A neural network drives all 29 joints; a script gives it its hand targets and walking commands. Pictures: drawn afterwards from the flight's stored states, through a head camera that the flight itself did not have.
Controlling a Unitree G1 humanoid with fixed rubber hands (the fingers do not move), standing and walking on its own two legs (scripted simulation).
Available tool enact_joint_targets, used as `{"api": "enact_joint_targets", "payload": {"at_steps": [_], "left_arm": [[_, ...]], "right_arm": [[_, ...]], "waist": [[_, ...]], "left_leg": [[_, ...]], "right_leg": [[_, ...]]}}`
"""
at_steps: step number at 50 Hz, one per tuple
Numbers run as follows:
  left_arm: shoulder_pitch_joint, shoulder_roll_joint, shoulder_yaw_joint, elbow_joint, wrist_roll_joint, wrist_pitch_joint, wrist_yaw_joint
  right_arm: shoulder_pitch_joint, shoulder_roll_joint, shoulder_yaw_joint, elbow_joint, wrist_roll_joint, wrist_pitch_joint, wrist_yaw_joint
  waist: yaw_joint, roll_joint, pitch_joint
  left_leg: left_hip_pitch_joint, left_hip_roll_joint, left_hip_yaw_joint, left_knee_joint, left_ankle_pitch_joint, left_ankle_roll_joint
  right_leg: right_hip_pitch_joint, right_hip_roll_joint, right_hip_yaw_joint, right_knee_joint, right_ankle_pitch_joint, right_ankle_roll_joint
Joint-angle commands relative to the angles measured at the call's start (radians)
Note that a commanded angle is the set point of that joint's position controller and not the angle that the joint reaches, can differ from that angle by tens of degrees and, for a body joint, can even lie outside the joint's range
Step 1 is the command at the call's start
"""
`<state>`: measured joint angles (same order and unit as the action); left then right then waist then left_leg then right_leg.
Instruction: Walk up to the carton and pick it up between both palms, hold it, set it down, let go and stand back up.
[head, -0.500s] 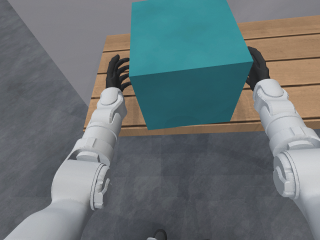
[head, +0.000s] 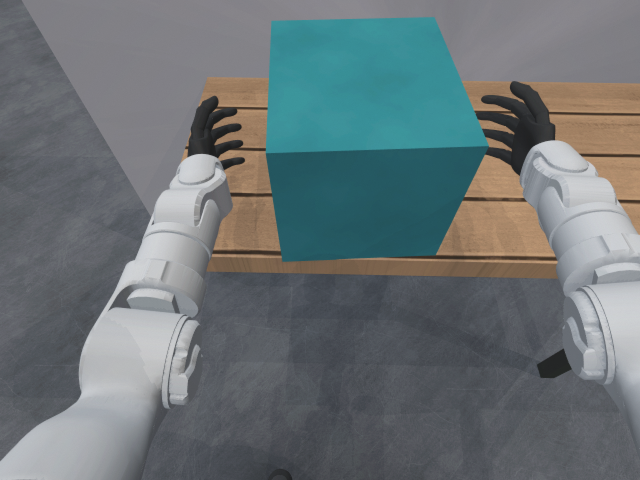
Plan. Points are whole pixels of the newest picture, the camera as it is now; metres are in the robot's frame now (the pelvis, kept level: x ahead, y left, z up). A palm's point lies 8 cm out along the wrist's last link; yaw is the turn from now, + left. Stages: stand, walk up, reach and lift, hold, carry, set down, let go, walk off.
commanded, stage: set down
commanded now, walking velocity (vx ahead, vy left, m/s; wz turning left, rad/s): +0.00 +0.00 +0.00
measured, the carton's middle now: (356, 142) +0.55 +0.05 +0.08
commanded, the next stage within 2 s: none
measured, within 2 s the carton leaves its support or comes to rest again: neither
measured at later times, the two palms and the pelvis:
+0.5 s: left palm (224, 224) +0.39 +0.20 +0.08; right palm (582, 245) +0.42 -0.22 +0.08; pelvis +0.02 +0.00 +0.02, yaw -1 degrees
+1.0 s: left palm (196, 292) +0.31 +0.21 +0.06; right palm (570, 311) +0.34 -0.20 +0.06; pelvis +0.02 +0.00 +0.02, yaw +0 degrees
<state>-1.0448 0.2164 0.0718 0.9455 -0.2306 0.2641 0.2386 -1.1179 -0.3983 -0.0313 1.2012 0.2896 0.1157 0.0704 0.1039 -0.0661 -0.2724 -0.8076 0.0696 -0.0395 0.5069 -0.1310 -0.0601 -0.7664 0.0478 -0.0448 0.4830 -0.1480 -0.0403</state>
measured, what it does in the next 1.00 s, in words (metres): stands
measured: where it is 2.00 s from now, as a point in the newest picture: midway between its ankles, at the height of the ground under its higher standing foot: outside the picture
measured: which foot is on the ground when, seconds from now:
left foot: down 0.00-1.00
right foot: down 0.00-1.00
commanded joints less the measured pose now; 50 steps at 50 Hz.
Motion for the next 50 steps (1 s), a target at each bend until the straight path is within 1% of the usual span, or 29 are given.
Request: {"api": "enact_joint_targets", "payload": {"at_steps": [1, 2, 4, 6, 7, 10, 12, 13, 14, 16, 18, 20, 21, 22, 23, 24, 25, 26, 29, 31, 33, 36, 38, 40, 44, 45, 48, 49, 50], "left_arm": [[-0.524, 0.171, 0.071, -0.325, 0.054, -0.077, -0.04], [-0.548, 0.188, 0.075, -0.33, 0.06, -0.082, -0.051], [-0.397, 0.161, 0.099, -0.449, 0.096, -0.084, -0.075], [-0.315, 0.155, 0.106, -0.563, 0.107, -0.083, -0.095], [-0.29, 0.156, 0.09, -0.601, 0.1, -0.078, -0.105], [-0.116, 0.133, 0.074, -0.741, 0.093, -0.036, -0.135], [-0.002, 0.127, 0.077, -0.811, 0.093, 0.0, -0.151], [0.023, 0.138, 0.1, -0.833, 0.098, 0.009, -0.156], [0.048, 0.13, 0.091, -0.845, 0.095, 0.018, -0.158], [0.002, 0.163, 0.116, -0.814, 0.086, 0.029, -0.155], [0.083, 0.147, 0.12, -0.846, 0.076, 0.017, -0.139], [0.038, 0.161, 0.117, -0.907, 0.052, -0.003, -0.118], [0.103, 0.146, 0.122, -0.943, 0.056, -0.011, -0.107], [0.071, 0.151, 0.111, -0.965, 0.05, -0.013, -0.101], [0.098, 0.153, 0.132, -0.954, 0.057, -0.011, -0.096], [0.123, 0.152, 0.13, -0.999, 0.056, -0.008, -0.094], [0.124, 0.153, 0.139, -0.957, 0.061, 0.002, -0.097], [0.118, 0.156, 0.145, -0.977, 0.061, 0.013, -0.097], [0.2, 0.143, 0.154, -1.003, 0.075, 0.063, -0.105], [0.19, 0.131, 0.144, -1.028, 0.075, 0.096, -0.109], [0.331, 0.084, 0.133, -1.072, 0.096, 0.128, -0.114], [0.414, 0.048, 0.103, -1.1, 0.1, 0.169, -0.131], [0.469, 0.04, 0.109, -1.125, 0.11, 0.174, -0.142], [0.548, 0.022, 0.095, -1.165, 0.121, 0.163, -0.146], [0.625, 0.006, 0.057, -1.246, 0.103, 0.084, -0.133], [0.637, 0.013, 0.058, -1.273, 0.099, 0.056, -0.125], [0.606, 0.028, 0.048, -1.262, 0.103, -0.014, -0.105], [0.662, 0.024, 0.045, -1.28, 0.104, -0.039, -0.097], [0.68, 0.022, 0.039, -1.266, 0.105, -0.056, -0.096]], "right_arm": [[-0.487, -0.257, -0.004, -0.276, 0.038, -0.082, -0.024], [-0.508, -0.264, -0.019, -0.284, 0.037, -0.086, -0.033], [-0.375, -0.265, -0.011, -0.36, 0.046, -0.112, -0.045], [-0.317, -0.273, -0.018, -0.447, 0.051, -0.139, -0.053], [-0.307, -0.281, -0.034, -0.486, 0.044, -0.146, -0.055], [-0.18, -0.287, -0.037, -0.626, 0.048, -0.154, -0.06], [-0.101, -0.289, -0.022, -0.708, 0.06, -0.148, -0.061], [-0.08, -0.281, -0.007, -0.745, 0.069, -0.143, -0.06], [-0.064, -0.279, -0.011, -0.767, 0.074, -0.135, -0.056], [-0.111, -0.271, -0.008, -0.819, 0.075, -0.108, -0.054], [-0.032, -0.236, 0.019, -0.888, 0.088, -0.098, -0.045], [-0.05, -0.238, 0.001, -0.959, 0.087, -0.099, -0.047], [0.027, -0.22, 0.023, -0.979, 0.101, -0.099, -0.043], [0.005, -0.227, 0.008, -0.993, 0.102, -0.095, -0.047], [0.039, -0.213, 0.027, -0.996, 0.111, -0.092, -0.048], [0.066, -0.216, 0.024, -1.022, 0.116, -0.089, -0.052], [0.074, -0.211, 0.032, -0.99, 0.119, -0.077, -0.057], [0.058, -0.214, 0.033, -1.016, 0.126, -0.069, -0.063], [0.139, -0.206, 0.036, -1.032, 0.136, -0.039, -0.08], [0.135, -0.211, 0.011, -1.038, 0.128, -0.021, -0.09], [0.276, -0.201, 0.011, -1.035, 0.12, -0.015, -0.096], [0.346, -0.207, -0.02, -1.046, 0.098, -0.009, -0.107], [0.404, -0.195, -0.02, -1.069, 0.086, -0.015, -0.111], [0.494, -0.176, -0.024, -1.078, 0.081, -0.033, -0.106], [0.583, -0.159, -0.048, -1.169, 0.058, -0.095, -0.086], [0.605, -0.147, -0.041, -1.206, 0.061, -0.115, -0.079], [0.611, -0.128, -0.054, -1.207, 0.048, -0.151, -0.06], [0.671, -0.116, -0.037, -1.232, 0.052, -0.168, -0.055], [0.688, -0.114, -0.038, -1.225, 0.05, -0.178, -0.052]], "waist": [[-0.003, 0.051, -0.885], [-0.022, 0.064, -0.873], [-0.048, 0.07, -0.902], [-0.071, 0.073, -0.911], [-0.096, 0.069, -0.896], [-0.125, 0.05, -0.841], [-0.126, 0.018, -0.783], [-0.105, 0.007, -0.755], [-0.11, -0.001, -0.712], [-0.078, -0.036, -0.649], [-0.042, -0.068, -0.625], [-0.03, -0.059, -0.65], [-0.014, -0.056, -0.663], [-0.025, -0.038, -0.672], [-0.001, -0.032, -0.657], [-0.009, -0.041, -0.669], [-0.007, -0.036, -0.628], [0.003, -0.034, -0.636], [0.003, -0.022, -0.57], [-0.012, 0.001, -0.544], [-0.03, 0.018, -0.489], [-0.069, 0.021, -0.427], [-0.073, 0.023, -0.392], [-0.081, 0.043, -0.341], [-0.098, 0.039, -0.343], [-0.088, 0.038, -0.353], [-0.086, 0.066, -0.321], [-0.077, 0.056, -0.322], [-0.084, 0.05, -0.306]], "left_leg": [[0.418, -0.089, 0.084, -0.035, 0.309, -0.018], [0.406, -0.095, 0.083, -0.043, 0.3, -0.02], [0.458, -0.099, 0.078, -0.045, 0.399, -0.023], [0.51, -0.098, 0.068, -0.042, 0.471, -0.02], [0.529, -0.096, 0.061, -0.041, 0.475, -0.014], [0.594, -0.095, 0.048, -0.052, 0.497, 0.003], [0.608, -0.096, 0.043, -0.069, 0.493, 0.016], [0.591, -0.1, 0.049, -0.084, 0.462, 0.023], [0.578, -0.098, 0.047, -0.102, 0.417, 0.028], [0.517, -0.105, 0.065, -0.136, 0.271, 0.046], [0.494, -0.105, 0.075, -0.147, 0.235, 0.061], [0.467, -0.105, 0.082, -0.142, 0.204, 0.067], [0.483, -0.102, 0.081, -0.138, 0.235, 0.067], [0.486, -0.101, 0.08, -0.134, 0.227, 0.063], [0.485, -0.101, 0.085, -0.132, 0.227, 0.064], [0.496, -0.101, 0.084, -0.13, 0.244, 0.066], [0.488, -0.102, 0.087, -0.135, 0.218, 0.066], [0.491, -0.101, 0.091, -0.139, 0.211, 0.067], [0.517, -0.101, 0.092, -0.151, 0.215, 0.063], [0.551, -0.099, 0.093, -0.157, 0.204, 0.054], [0.624, -0.092, 0.088, -0.152, 0.256, 0.045], [0.685, -0.087, 0.079, -0.153, 0.272, 0.042], [0.721, -0.088, 0.08, -0.154, 0.289, 0.04], [0.751, -0.084, 0.075, -0.151, 0.306, 0.034], [0.758, -0.08, 0.067, -0.138, 0.307, 0.035], [0.757, -0.083, 0.07, -0.13, 0.321, 0.036], [0.726, -0.086, 0.074, -0.139, 0.247, 0.035], [0.73, -0.087, 0.076, -0.134, 0.263, 0.039], [0.723, -0.087, 0.075, -0.137, 0.251, 0.041]], "right_leg": [[0.692, 0.007, 0.028, 0.023, 0.492, 0.086], [0.695, 0.0, 0.028, 0.022, 0.511, 0.097], [0.776, 0.001, 0.029, 0.027, 0.674, 0.115], [0.763, 0.004, 0.012, 0.031, 0.762, 0.129], [0.738, 0.004, 0.006, 0.024, 0.766, 0.132], [0.732, 0.005, -0.001, 0.004, 0.792, 0.136], [0.749, 0.005, -0.001, -0.003, 0.806, 0.14], [0.764, 0.001, 0.007, -0.006, 0.781, 0.142], [0.768, 0.003, 0.006, -0.01, 0.738, 0.14], [0.76, -0.011, 0.023, -0.024, 0.588, 0.141], [0.783, -0.012, 0.038, -0.025, 0.5, 0.136], [0.759, -0.017, 0.047, -0.02, 0.442, 0.128], [0.78, -0.014, 0.053, -0.016, 0.452, 0.122], [0.765, -0.014, 0.053, -0.014, 0.443, 0.115], [0.768, -0.016, 0.064, -0.014, 0.436, 0.11], [0.787, -0.015, 0.069, -0.011, 0.468, 0.111], [0.775, -0.022, 0.079, -0.014, 0.451, 0.109], [0.775, -0.019, 0.082, -0.017, 0.433, 0.105], [0.789, -0.021, 0.095, -0.03, 0.445, 0.096], [0.756, -0.013, 0.085, -0.037, 0.413, 0.087], [0.747, 0.001, 0.074, -0.049, 0.429, 0.073], [0.718, 0.012, 0.055, -0.06, 0.449, 0.069], [0.706, 0.012, 0.05, -0.07, 0.449, 0.07], [0.684, 0.015, 0.042, -0.078, 0.433, 0.063], [0.655, 0.017, 0.034, -0.086, 0.384, 0.049], [0.654, 0.013, 0.04, -0.086, 0.389, 0.049], [0.616, 0.003, 0.047, -0.096, 0.294, 0.041], [0.632, 0.001, 0.055, -0.094, 0.312, 0.04], [0.64, -0.003, 0.059, -0.097, 0.314, 0.041]]}}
